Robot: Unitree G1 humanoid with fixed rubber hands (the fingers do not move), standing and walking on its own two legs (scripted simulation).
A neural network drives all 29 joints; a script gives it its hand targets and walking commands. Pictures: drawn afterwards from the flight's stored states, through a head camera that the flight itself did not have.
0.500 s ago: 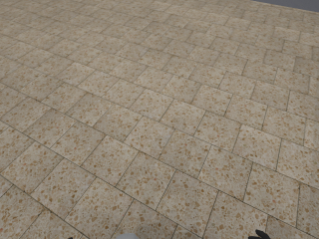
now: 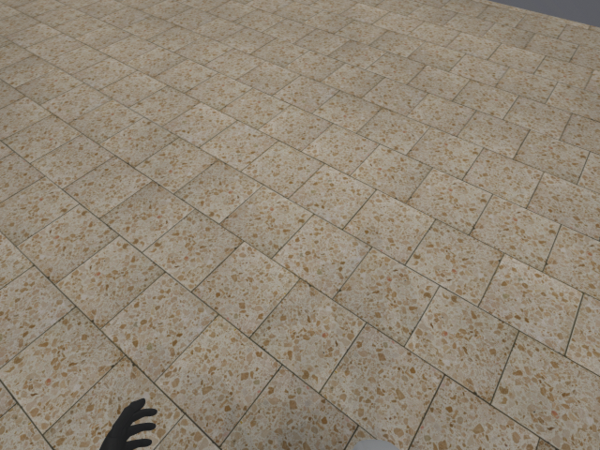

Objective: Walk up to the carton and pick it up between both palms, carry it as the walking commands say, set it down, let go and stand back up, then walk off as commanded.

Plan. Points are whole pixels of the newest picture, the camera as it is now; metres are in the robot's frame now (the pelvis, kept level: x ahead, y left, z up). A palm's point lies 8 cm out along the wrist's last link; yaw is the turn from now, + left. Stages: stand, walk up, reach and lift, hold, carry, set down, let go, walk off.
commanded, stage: walk up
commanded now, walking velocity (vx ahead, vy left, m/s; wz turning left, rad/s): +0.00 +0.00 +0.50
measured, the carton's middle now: out of the picture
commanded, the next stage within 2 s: none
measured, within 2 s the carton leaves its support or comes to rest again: neither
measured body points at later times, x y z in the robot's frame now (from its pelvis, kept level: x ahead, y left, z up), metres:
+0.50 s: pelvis -0.02 +0.00 +0.00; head +0.01 +0.02 +0.44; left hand -0.04 +0.28 -0.14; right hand +0.17 -0.22 -0.12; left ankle -0.07 +0.12 -0.71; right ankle -0.01 -0.12 -0.74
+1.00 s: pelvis -0.06 +0.05 +0.01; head -0.03 +0.09 +0.45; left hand -0.06 +0.35 -0.13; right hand +0.10 -0.18 -0.11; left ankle -0.05 +0.12 -0.74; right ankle +0.02 -0.10 -0.66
